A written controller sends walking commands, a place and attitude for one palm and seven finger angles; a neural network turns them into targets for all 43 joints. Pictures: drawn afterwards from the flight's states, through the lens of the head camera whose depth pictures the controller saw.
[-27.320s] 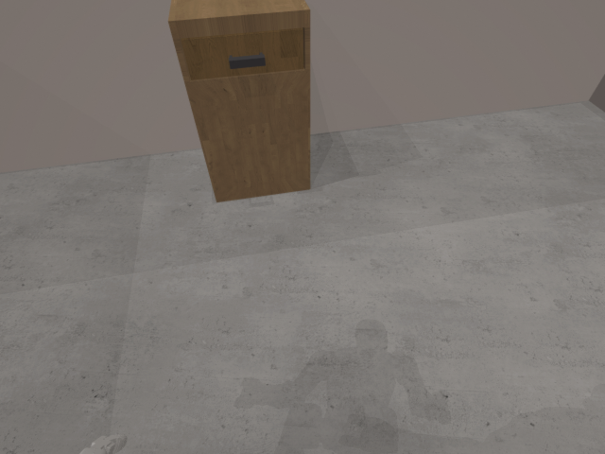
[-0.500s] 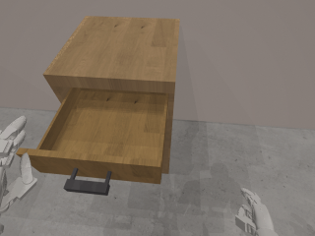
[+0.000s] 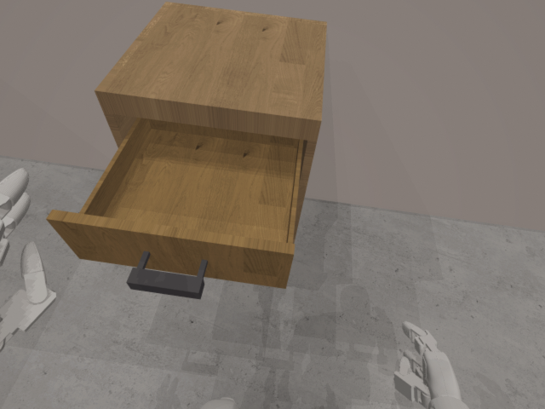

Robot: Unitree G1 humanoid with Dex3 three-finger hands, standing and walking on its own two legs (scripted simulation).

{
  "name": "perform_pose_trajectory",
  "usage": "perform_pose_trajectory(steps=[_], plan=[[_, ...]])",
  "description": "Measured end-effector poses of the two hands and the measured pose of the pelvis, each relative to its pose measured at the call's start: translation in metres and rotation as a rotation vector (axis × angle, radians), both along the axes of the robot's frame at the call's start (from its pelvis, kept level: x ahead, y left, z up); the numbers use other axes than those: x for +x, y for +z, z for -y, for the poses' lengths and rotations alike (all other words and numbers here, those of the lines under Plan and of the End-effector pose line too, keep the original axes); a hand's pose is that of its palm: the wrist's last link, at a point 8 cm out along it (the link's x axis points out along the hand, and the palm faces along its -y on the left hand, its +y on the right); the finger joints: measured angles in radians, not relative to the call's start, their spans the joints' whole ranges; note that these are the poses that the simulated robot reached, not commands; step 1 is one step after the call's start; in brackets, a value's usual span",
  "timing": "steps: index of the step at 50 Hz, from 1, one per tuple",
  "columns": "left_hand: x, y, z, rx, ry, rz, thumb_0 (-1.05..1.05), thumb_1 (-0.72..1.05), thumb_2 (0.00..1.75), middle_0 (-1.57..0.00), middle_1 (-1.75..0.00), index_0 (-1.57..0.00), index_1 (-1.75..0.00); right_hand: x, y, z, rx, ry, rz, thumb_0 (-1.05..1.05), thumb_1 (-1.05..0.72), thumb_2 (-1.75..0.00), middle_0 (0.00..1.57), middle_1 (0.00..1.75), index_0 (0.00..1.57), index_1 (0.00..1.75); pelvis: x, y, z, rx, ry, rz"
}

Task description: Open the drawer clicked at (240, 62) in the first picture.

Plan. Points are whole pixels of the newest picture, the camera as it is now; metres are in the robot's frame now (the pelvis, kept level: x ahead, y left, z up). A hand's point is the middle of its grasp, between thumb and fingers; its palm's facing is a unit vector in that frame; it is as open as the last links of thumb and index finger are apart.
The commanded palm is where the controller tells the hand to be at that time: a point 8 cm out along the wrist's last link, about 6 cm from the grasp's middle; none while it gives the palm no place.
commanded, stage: step back with the hand held close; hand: left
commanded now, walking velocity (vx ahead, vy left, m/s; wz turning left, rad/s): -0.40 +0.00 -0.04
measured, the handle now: (170, 271) +0.34 +0.20 -0.08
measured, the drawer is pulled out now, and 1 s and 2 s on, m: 0.28 0.28 0.28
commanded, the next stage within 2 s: stop stepping back and stand still in 0.56 s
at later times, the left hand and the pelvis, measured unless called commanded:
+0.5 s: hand (62, 382) +0.12 +0.19 +0.17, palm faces +0.20 -0.83 -0.52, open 7.4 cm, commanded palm +0.06 +0.25 +0.19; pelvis -0.08 -0.03 +0.01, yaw -2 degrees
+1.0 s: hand out of the picture -0.01 +0.19 +0.17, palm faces +0.38 -0.83 -0.41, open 7.4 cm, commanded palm -0.07 +0.23 +0.19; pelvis -0.20 -0.05 +0.01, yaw +0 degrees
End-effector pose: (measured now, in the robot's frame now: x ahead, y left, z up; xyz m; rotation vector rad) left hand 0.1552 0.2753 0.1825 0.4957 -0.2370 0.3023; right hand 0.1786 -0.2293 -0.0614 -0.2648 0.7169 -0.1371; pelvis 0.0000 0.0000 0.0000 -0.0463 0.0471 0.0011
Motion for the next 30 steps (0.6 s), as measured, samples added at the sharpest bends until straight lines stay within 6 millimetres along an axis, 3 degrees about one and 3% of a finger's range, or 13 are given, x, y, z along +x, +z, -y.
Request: perform_pose_trajectory(steps=[9, 16, 21, 26, 30], plan=[[-0.003, 0.008, -0.01, 0.054, -0.008, 0.014, 0.01, 0.89, 0.9, -0.21, -0.3, -0.21, -0.3, -0.026, -0.001, -0.007, 0.001, -0.011, -0.026, 0.01, -0.9, -0.9, 0.2, 0.3, 0.2, 0.3, -0.013, 0.004, -0.002, 0.004, -0.007, -0.028], [-0.013, 0.004, 0.024, 0.066, -0.104, -0.035, 0.01, 0.89, 0.9, -0.21, -0.3, -0.2, -0.3, -0.036, -0.01, -0.002, 0.056, 0.039, -0.002, 0.01, -0.9, -0.9, 0.21, 0.3, 0.2, 0.3, -0.045, 0.001, 0.014, 0.02, -0.069, -0.049], [-0.039, 0.008, 0.049, 0.087, -0.183, -0.069, 0.01, 0.89, 0.9, -0.21, -0.3, -0.21, -0.3, -0.059, -0.01, 0.017, 0.083, -0.008, 0.007, 0.01, -0.9, -0.9, 0.21, 0.3, 0.2, 0.3, -0.071, 0.002, 0.026, -0.012, -0.051, -0.016], [-0.066, 0.005, 0.036, 0.075, -0.095, -0.086, 0.01, 0.89, 0.9, -0.22, -0.3, -0.21, -0.31, -0.085, 0.0, 0.038, 0.017, -0.083, -0.029, 0.01, -0.9, -0.9, 0.21, 0.3, 0.2, 0.3, -0.08, 0.007, 0.028, 0.034, -0.035, -0.03], [-0.084, -0.007, 0.023, 0.036, -0.031, -0.081, 0.01, 0.89, 0.9, -0.22, -0.3, -0.21, -0.31, -0.101, 0.003, 0.044, -0.027, -0.091, -0.033, 0.01, -0.91, -0.9, 0.2, 0.3, 0.2, 0.3, -0.1, 0.005, 0.026, 0.04, -0.017, -0.022]])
